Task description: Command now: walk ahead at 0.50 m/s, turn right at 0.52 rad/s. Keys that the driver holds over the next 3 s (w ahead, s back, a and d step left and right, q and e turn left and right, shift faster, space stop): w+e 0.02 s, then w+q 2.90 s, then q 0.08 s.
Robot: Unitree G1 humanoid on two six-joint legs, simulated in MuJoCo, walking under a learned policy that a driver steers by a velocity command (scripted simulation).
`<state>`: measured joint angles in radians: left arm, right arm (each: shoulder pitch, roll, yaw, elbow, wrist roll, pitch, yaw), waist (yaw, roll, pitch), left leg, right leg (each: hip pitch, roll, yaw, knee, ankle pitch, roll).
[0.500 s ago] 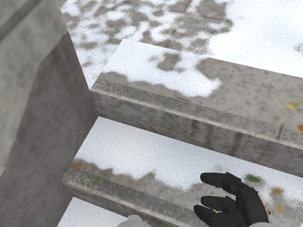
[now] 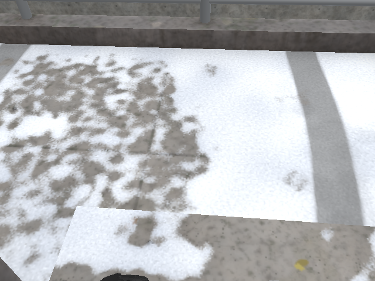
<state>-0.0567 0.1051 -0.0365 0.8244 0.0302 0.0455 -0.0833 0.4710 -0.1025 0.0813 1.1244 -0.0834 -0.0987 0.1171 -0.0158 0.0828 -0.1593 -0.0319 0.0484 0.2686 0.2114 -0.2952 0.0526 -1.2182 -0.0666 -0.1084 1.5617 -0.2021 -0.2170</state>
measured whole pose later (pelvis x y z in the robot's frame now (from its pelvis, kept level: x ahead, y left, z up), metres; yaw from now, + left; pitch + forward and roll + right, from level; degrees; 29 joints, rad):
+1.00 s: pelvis +0.53 +0.06 +0.31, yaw +22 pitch +5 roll +0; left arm -0.01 0.17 -0.02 0.84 0.06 -0.06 -0.03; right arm 0.41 -0.12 -0.02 0.98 -0.02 -0.14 0.07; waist -0.11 -0.02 -0.15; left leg -0.24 -0.13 -0.17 0.50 -0.33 0.09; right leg -0.77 -0.10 0.02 0.78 -0.01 0.04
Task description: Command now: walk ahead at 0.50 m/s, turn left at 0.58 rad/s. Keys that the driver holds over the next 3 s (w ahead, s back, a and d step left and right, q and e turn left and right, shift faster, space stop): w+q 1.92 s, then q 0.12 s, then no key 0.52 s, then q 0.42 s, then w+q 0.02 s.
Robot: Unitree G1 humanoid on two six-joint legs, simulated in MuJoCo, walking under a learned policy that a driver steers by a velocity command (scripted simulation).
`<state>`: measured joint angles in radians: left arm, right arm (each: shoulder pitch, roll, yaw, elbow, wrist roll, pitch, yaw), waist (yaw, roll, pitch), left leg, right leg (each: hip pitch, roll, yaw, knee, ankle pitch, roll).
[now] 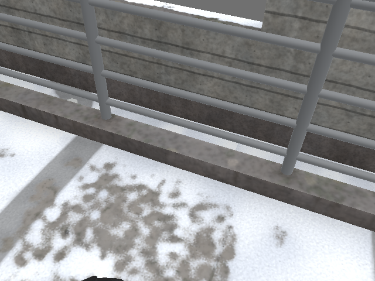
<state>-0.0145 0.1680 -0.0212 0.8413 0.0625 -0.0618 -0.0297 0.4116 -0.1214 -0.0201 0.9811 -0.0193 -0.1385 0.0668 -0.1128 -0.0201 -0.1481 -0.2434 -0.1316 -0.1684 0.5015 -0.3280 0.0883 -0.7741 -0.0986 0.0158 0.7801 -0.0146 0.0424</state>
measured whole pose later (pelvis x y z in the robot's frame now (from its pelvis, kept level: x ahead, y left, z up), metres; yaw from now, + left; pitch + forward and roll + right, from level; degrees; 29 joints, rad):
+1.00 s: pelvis +0.46 +0.09 +0.01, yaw +37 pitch +5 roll +0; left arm 0.00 0.26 0.05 0.73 0.02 -0.11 -0.01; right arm 0.31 -0.26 -0.09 0.72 0.02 -0.03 -0.01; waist -0.06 -0.04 0.00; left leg -0.20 -0.10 -0.13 0.41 -0.28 0.07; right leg -0.69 -0.09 0.07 0.68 -0.01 0.05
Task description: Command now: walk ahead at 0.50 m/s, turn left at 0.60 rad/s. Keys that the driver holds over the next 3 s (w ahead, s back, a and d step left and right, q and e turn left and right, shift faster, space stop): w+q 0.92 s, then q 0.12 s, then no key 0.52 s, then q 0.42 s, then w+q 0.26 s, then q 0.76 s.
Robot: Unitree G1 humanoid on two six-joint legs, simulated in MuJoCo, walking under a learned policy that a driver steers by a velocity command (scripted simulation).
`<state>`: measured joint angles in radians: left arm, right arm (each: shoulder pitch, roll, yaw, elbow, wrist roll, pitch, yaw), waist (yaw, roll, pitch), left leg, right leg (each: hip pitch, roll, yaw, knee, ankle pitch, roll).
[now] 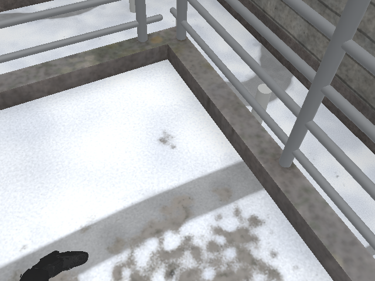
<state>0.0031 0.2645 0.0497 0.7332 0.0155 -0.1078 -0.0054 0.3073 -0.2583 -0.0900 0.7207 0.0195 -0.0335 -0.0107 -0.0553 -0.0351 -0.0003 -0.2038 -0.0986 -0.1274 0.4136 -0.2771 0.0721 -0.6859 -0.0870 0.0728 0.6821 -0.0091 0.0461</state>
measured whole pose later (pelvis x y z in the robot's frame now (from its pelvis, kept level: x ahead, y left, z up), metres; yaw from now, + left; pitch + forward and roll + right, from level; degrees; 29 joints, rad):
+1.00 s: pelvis +0.49 +0.14 +0.00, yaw +36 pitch +3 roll +0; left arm -0.03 0.27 0.04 0.68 0.01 -0.10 -0.01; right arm 0.36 -0.26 -0.08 0.72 0.03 -0.04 -0.02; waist -0.08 -0.05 0.03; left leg -0.14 -0.11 -0.16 0.39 -0.28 0.08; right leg -0.67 -0.05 0.08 0.62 0.04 0.05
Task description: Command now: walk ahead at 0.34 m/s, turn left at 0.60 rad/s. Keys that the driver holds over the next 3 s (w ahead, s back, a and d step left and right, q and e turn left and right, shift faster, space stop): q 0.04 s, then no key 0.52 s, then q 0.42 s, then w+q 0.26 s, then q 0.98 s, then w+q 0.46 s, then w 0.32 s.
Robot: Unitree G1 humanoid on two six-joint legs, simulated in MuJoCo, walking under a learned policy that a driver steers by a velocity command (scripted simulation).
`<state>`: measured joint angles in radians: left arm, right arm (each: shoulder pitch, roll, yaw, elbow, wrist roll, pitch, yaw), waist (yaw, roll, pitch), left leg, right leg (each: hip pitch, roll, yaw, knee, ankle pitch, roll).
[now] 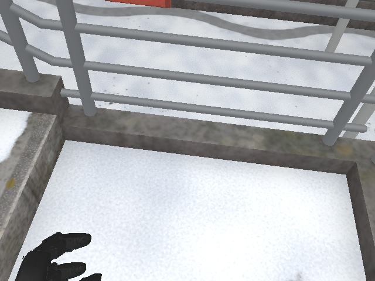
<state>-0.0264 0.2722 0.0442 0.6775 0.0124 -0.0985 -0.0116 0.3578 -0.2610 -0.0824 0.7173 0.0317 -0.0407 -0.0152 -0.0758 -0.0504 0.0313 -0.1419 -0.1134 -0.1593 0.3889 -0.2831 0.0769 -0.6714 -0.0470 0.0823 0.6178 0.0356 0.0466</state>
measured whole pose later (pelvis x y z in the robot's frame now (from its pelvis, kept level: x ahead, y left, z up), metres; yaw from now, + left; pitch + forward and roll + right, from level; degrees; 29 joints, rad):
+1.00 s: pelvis +0.15 +0.00 -0.01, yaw +18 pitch +1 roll +0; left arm 0.20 0.26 0.06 0.68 0.02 0.03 0.06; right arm 0.14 -0.28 -0.07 0.59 0.02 0.05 0.00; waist 0.02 0.00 0.04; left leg -0.51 -0.01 0.00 1.08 -0.50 -0.03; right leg -0.32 -0.10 -0.15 0.56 -0.25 0.01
